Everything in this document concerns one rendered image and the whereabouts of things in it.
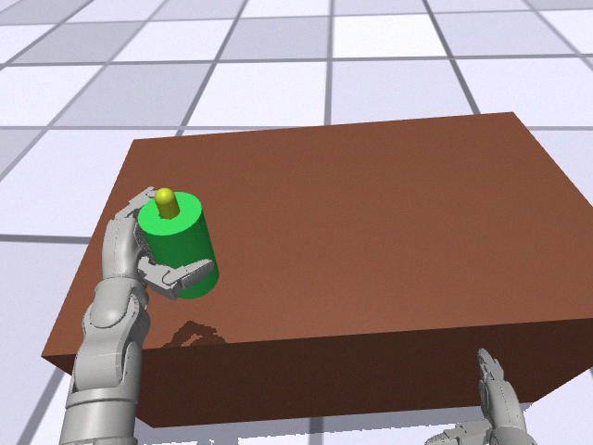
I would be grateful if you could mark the left robot arm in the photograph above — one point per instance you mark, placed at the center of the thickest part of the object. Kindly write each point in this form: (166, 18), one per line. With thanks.
(105, 381)

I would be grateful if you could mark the right robot arm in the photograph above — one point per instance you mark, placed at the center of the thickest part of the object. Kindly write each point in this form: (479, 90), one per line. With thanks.
(507, 435)

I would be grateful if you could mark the left robot hand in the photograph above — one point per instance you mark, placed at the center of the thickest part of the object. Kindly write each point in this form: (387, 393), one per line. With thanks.
(125, 253)

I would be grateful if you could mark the bottle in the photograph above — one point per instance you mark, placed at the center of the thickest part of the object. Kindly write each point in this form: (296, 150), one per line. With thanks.
(175, 229)

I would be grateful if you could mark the right robot hand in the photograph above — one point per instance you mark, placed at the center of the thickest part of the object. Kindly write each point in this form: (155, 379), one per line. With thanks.
(499, 404)

